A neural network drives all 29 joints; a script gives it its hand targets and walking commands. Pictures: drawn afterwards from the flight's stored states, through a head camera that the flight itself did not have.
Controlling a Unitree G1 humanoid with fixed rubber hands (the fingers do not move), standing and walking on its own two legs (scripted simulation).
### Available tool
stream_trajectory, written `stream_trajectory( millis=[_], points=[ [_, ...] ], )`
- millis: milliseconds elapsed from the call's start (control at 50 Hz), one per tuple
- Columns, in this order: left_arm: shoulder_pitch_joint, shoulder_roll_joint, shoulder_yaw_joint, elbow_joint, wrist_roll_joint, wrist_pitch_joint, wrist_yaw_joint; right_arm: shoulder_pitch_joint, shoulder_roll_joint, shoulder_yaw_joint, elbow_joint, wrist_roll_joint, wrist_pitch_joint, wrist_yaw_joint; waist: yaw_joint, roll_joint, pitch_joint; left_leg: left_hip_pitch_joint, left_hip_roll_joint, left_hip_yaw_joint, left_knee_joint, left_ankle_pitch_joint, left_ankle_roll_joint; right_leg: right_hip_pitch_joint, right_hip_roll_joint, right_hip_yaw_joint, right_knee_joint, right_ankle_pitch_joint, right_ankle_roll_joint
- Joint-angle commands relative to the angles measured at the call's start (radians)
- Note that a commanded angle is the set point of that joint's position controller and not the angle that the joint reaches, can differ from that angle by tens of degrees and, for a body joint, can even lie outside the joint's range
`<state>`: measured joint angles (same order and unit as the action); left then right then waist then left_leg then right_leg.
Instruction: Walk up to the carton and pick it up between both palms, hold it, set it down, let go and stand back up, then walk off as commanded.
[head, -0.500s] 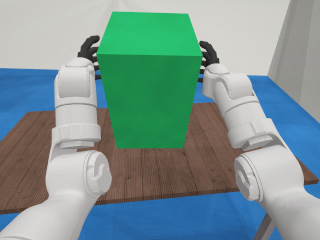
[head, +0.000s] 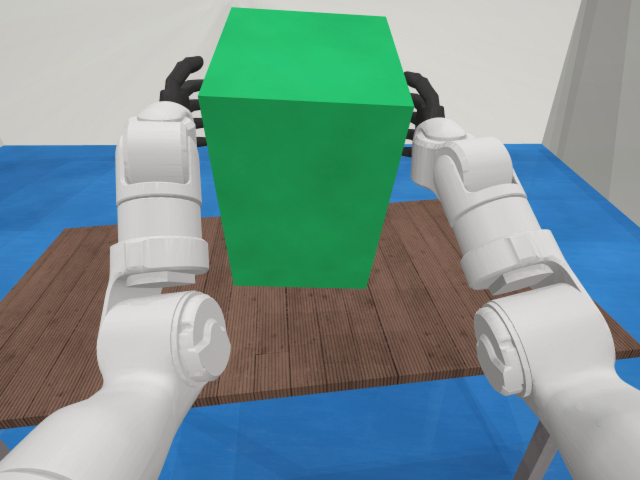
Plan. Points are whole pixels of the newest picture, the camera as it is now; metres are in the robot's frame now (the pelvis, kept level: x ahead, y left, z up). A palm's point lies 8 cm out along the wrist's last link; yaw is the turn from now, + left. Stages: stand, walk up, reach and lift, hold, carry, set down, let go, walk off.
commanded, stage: hold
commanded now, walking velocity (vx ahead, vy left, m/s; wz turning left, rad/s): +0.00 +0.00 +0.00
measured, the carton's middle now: (304, 160) +0.41 +0.01 +0.29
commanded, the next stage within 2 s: none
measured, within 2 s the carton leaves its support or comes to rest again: neither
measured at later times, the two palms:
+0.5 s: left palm (192, 149) +0.37 +0.14 +0.33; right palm (427, 149) +0.37 -0.13 +0.31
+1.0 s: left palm (187, 129) +0.36 +0.14 +0.35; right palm (437, 134) +0.36 -0.14 +0.33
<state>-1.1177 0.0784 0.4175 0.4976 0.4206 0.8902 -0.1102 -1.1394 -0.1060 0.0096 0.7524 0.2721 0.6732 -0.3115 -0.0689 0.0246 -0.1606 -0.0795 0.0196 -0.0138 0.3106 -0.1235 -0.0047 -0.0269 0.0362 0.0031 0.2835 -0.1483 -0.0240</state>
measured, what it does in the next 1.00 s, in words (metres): stands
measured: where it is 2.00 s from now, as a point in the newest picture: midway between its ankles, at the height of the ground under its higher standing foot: outside the picture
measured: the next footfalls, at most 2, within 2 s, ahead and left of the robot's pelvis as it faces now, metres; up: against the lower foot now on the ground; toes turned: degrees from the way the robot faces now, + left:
none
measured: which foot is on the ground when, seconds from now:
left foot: down 0.00-1.00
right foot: down 0.00-1.00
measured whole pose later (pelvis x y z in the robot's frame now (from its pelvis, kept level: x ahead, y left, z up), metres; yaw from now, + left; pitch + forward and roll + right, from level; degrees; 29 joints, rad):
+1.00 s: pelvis +0.01 +0.00 +0.00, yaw +0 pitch -7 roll -1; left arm -1.08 0.08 0.39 0.48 0.43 0.91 -0.16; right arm -1.15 -0.13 0.02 0.78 0.31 0.70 -0.31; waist -0.10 0.01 -0.16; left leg -0.05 0.02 -0.02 0.31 -0.13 -0.01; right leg 0.01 0.04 0.00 0.27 -0.15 -0.02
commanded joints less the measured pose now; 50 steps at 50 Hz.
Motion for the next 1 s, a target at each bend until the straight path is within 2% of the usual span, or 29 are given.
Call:
stream_trajectory(
  millis=[0, 20, 80, 100, 200, 220, 260, 280, 300, 360, 380, 400, 440, 460, 500, 520, 540, 560, 600, 620, 640, 660, 700, 720, 760, 820, 880, 920, 980],
  points=[
    [-0.561, -0.523, -0.237, 0.046, -0.238, -0.053, -0.209, -0.699, 0.513, 0.065, -0.255, 0.124, -0.058, 0.165, -0.03, -0.026, -0.176, 0.025, -0.023, 0.037, -0.055, -0.019, 0.016, 0.001, 0.004, 0.005, -0.07, 0.007, 0.029],
    [-0.59, -0.506, -0.217, 0.091, -0.234, -0.056, -0.219, -0.686, 0.478, 0.03, -0.181, 0.11, -0.055, 0.169, -0.04, -0.012, -0.114, 0.012, -0.027, 0.036, -0.06, -0.092, 0.011, -0.058, -0.002, 0.009, -0.09, -0.077, 0.024],
    [-0.589, -0.545, -0.257, 0.09, -0.261, -0.057, -0.23, -0.684, 0.446, -0.003, -0.166, 0.092, -0.059, 0.152, -0.101, 0.048, -0.153, -0.019, -0.028, 0.034, -0.054, -0.07, -0.012, 0.018, -0.017, 0.024, -0.071, -0.042, 0.027],
    [-0.665, -0.597, -0.326, -0.002, -0.303, -0.076, -0.218, -0.697, 0.468, 0.009, -0.17, 0.104, -0.066, 0.155, -0.111, 0.085, -0.199, -0.022, -0.018, 0.019, -0.047, -0.067, -0.03, 0.015, -0.002, 0.019, -0.056, 0.0, 0.019],
    [-0.557, -0.567, -0.274, 0.001, -0.256, -0.059, -0.213, -0.676, 0.465, 0.061, -0.184, 0.148, -0.059, 0.154, -0.068, 0.088, -0.151, -0.015, -0.02, 0.019, -0.04, 0.048, -0.04, 0.084, -0.004, 0.017, -0.037, 0.109, 0.03],
    [-0.56, -0.581, -0.281, -0.046, -0.264, -0.062, -0.209, -0.715, 0.483, 0.115, -0.244, 0.181, -0.069, 0.151, -0.036, 0.074, -0.214, 0.012, -0.023, 0.021, -0.03, 0.136, -0.039, 0.121, 0.003, 0.007, -0.032, 0.169, 0.037],
    [-0.583, -0.534, -0.254, -0.103, -0.235, -0.053, -0.206, -0.669, 0.5, 0.144, -0.211, 0.212, -0.053, 0.148, -0.025, 0.054, -0.218, 0.036, -0.048, 0.022, -0.008, 0.154, -0.029, 0.117, 0.001, 0.017, -0.035, 0.182, 0.048],
    [-0.576, -0.526, -0.237, -0.127, -0.228, -0.053, -0.2, -0.682, 0.529, 0.193, -0.239, 0.241, -0.055, 0.149, 0.012, 0.02, -0.257, 0.059, -0.049, 0.026, -0.006, 0.214, -0.021, 0.152, 0.015, 0.004, -0.024, 0.231, 0.048],
    [-0.551, -0.517, -0.239, -0.134, -0.22, -0.044, -0.203, -0.65, 0.521, 0.198, -0.228, 0.244, -0.052, 0.145, 0.009, 0.025, -0.258, 0.085, -0.066, 0.033, 0.006, 0.217, -0.028, 0.126, 0.015, 0.004, -0.032, 0.23, 0.048],
    [-0.517, -0.53, -0.302, -0.29, -0.263, -0.038, -0.186, -0.654, 0.583, 0.299, -0.458, 0.315, -0.064, 0.133, 0.023, -0.041, -0.392, 0.164, -0.07, 0.019, 0.064, 0.393, -0.024, 0.185, 0.037, -0.018, -0.006, 0.436, 0.076],
    [-0.537, -0.561, -0.362, -0.334, -0.282, -0.035, -0.17, -0.597, 0.547, 0.275, -0.418, 0.319, -0.056, 0.133, -0.015, 0.01, -0.38, 0.196, -0.052, 0.019, 0.059, 0.417, -0.059, 0.143, 0.048, -0.021, 0.004, 0.43, 0.067],
    [-0.537, -0.561, -0.357, -0.338, -0.292, -0.034, -0.16, -0.633, 0.55, 0.284, -0.472, 0.32, -0.063, 0.133, -0.005, 0.002, -0.368, 0.182, -0.047, 0.015, 0.054, 0.411, -0.058, 0.129, 0.054, -0.027, -0.009, 0.387, 0.06],
    [-0.548, -0.558, -0.344, -0.282, -0.274, -0.03, -0.152, -0.599, 0.519, 0.229, -0.377, 0.27, -0.053, 0.141, -0.033, -0.004, -0.29, 0.168, -0.034, 0.008, 0.028, 0.282, -0.05, 0.071, 0.048, -0.035, -0.033, 0.247, 0.054],
    [-0.534, -0.557, -0.35, -0.325, -0.288, -0.028, -0.149, -0.61, 0.576, 0.268, -0.46, 0.274, -0.053, 0.139, -0.005, -0.05, -0.322, 0.154, -0.034, 0.007, 0.021, 0.32, -0.034, 0.124, 0.049, -0.038, -0.019, 0.309, 0.056],
    [-0.52, -0.559, -0.351, -0.219, -0.268, -0.012, -0.163, -0.631, 0.534, 0.233, -0.401, 0.238, -0.043, 0.146, -0.009, -0.033, -0.224, 0.114, -0.034, 0.012, -0.009, 0.19, -0.024, 0.051, 0.036, -0.02, -0.039, 0.185, 0.047],
    [-0.535, -0.55, -0.358, -0.206, -0.277, -0.018, -0.173, -0.594, 0.532, 0.205, -0.336, 0.211, -0.036, 0.142, -0.048, -0.038, -0.187, 0.111, -0.03, 0.011, -0.01, 0.123, -0.025, 0.037, 0.023, -0.012, -0.061, 0.139, 0.041],
    [-0.579, -0.538, -0.349, -0.193, -0.268, -0.018, -0.184, -0.611, 0.528, 0.176, -0.309, 0.191, -0.035, 0.144, -0.052, -0.049, -0.158, 0.091, -0.024, 0.015, -0.024, 0.064, -0.015, 0.029, 0.014, -0.009, -0.067, 0.082, 0.044],
    [-0.517, -0.561, -0.359, -0.181, -0.264, -0.007, -0.191, -0.638, 0.542, 0.197, -0.368, 0.194, -0.044, 0.147, -0.032, -0.033, -0.185, 0.086, -0.027, 0.016, -0.025, 0.087, -0.01, 0.052, 0.015, -0.005, -0.057, 0.133, 0.037],
    [-0.54, -0.569, -0.376, -0.163, -0.29, -0.022, -0.186, -0.678, 0.559, 0.184, -0.381, 0.197, -0.048, 0.141, -0.053, -0.031, -0.219, 0.077, -0.039, 0.029, -0.015, 0.067, -0.011, 0.026, 0.01, -0.003, -0.069, 0.111, 0.048],
    [-0.54, -0.589, -0.41, -0.159, -0.309, -0.022, -0.182, -0.658, 0.533, 0.164, -0.366, 0.187, -0.048, 0.138, -0.079, 0.02, -0.213, 0.073, -0.03, 0.02, -0.01, 0.06, -0.032, 0.021, 0.01, 0.002, -0.061, 0.133, 0.034],
    [-0.54, -0.604, -0.414, -0.186, -0.309, -0.026, -0.179, -0.686, 0.562, 0.176, -0.414, 0.195, -0.063, 0.139, -0.064, 0.019, -0.261, 0.099, -0.032, 0.022, 0.001, 0.112, -0.026, 0.045, 0.01, 0.0, -0.055, 0.178, 0.034],
    [-0.557, -0.603, -0.39, -0.147, -0.299, -0.034, -0.176, -0.718, 0.55, 0.176, -0.379, 0.189, -0.063, 0.14, -0.059, 0.002, -0.283, 0.098, -0.038, 0.013, 0.004, 0.105, -0.018, 0.052, 0.014, -0.002, -0.05, 0.149, 0.042],
    [-0.568, -0.617, -0.398, -0.146, -0.301, -0.032, -0.183, -0.672, 0.505, 0.146, -0.31, 0.192, -0.056, 0.142, -0.082, 0.083, -0.25, 0.048, -0.02, 0.011, -0.024, 0.041, -0.04, 0.051, 0.014, 0.006, -0.044, 0.109, 0.027],
    [-0.552, -0.625, -0.386, -0.125, -0.304, -0.031, -0.184, -0.662, 0.499, 0.141, -0.311, 0.176, -0.058, 0.148, -0.069, 0.102, -0.216, 0.006, -0.019, 0.015, -0.043, 0.034, -0.042, 0.079, 0.021, -0.002, -0.039, 0.117, 0.019],
    [-0.551, -0.596, -0.357, -0.128, -0.283, -0.033, -0.198, -0.659, 0.497, 0.131, -0.276, 0.171, -0.054, 0.146, -0.082, 0.051, -0.21, 0.044, -0.015, 0.012, -0.029, 0.061, -0.035, 0.086, 0.005, 0.004, -0.043, 0.149, 0.03],
    [-0.536, -0.542, -0.306, -0.111, -0.244, -0.021, -0.217, -0.677, 0.486, 0.155, -0.287, 0.182, -0.051, 0.15, -0.033, 0.061, -0.202, 0.011, -0.035, 0.024, -0.042, 0.065, -0.018, 0.095, 0.001, 0.01, -0.043, 0.128, 0.032],
    [-0.554, -0.52, -0.269, -0.038, -0.202, -0.025, -0.223, -0.642, 0.47, 0.129, -0.165, 0.178, -0.039, 0.161, -0.026, 0.024, -0.12, 0.03, -0.045, 0.035, -0.047, 0.0, -0.016, 0.015, -0.007, 0.012, -0.071, 0.016, 0.032],
    [-0.543, -0.503, -0.228, -0.049, -0.189, -0.029, -0.218, -0.684, 0.519, 0.177, -0.226, 0.2, -0.049, 0.164, 0.027, -0.029, -0.157, 0.054, -0.049, 0.034, -0.042, 0.068, 0.007, 0.045, 0.003, 0.0, -0.072, 0.051, 0.041],
    [-0.588, -0.51, -0.231, -0.077, -0.215, -0.044, -0.208, -0.684, 0.546, 0.158, -0.263, 0.201, -0.06, 0.174, 0.034, -0.038, -0.189, 0.021, -0.046, 0.036, -0.051, 0.041, 0.01, 0.052, 0.018, -0.018, -0.046, 0.04, 0.04]
  ],
)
